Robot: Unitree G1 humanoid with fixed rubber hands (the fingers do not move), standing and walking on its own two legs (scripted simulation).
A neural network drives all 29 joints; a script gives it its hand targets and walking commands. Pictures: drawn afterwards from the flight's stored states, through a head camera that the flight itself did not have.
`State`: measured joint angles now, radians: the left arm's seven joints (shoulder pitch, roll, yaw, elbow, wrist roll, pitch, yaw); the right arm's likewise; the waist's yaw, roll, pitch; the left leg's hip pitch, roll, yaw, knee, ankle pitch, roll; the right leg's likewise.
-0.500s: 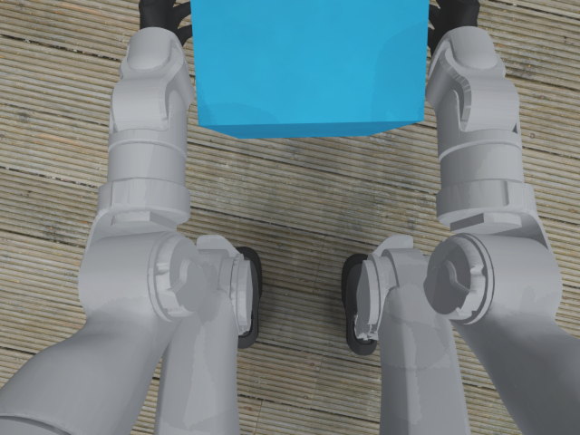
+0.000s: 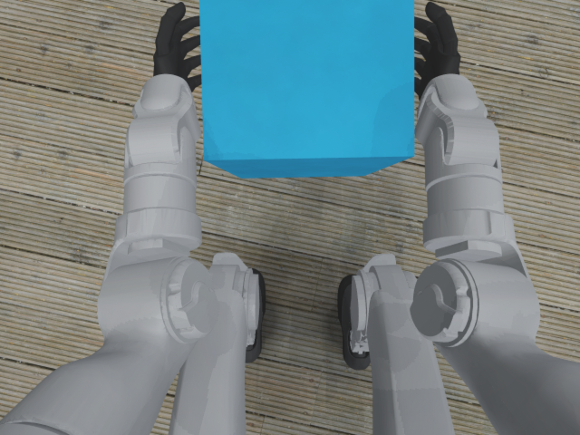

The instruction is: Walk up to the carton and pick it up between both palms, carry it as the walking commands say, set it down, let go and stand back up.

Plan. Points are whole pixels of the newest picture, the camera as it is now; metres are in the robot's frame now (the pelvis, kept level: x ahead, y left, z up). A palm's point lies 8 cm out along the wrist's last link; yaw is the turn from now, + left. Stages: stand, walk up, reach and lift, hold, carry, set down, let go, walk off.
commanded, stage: reach and lift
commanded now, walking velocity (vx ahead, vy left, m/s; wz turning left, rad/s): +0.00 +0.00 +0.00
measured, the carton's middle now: (303, 95) +0.53 +0.01 -0.15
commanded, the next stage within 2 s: none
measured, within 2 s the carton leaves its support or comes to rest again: neither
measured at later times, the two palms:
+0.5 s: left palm (140, 68) +0.50 +0.16 +0.00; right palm (469, 67) +0.50 -0.14 +0.00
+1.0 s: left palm (91, 47) +0.48 +0.16 +0.08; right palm (527, 44) +0.48 -0.14 +0.08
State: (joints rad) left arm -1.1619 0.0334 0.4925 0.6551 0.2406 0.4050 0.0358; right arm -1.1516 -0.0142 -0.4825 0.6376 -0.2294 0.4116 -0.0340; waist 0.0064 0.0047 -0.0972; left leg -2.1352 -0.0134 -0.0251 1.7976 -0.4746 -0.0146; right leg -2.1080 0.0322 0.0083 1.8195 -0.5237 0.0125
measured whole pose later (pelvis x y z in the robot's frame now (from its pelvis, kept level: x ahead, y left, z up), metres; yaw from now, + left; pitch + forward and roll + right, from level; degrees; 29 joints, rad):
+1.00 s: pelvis +0.03 +0.00 +0.12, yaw +0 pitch +39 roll -1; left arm -0.85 -0.08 0.49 0.58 0.31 0.40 0.01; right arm -0.84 0.10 -0.49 0.58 -0.28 0.40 0.00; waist 0.00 0.00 -0.22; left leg -1.64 -0.02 -0.02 1.40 -0.44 -0.01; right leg -1.61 0.03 0.02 1.42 -0.48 0.01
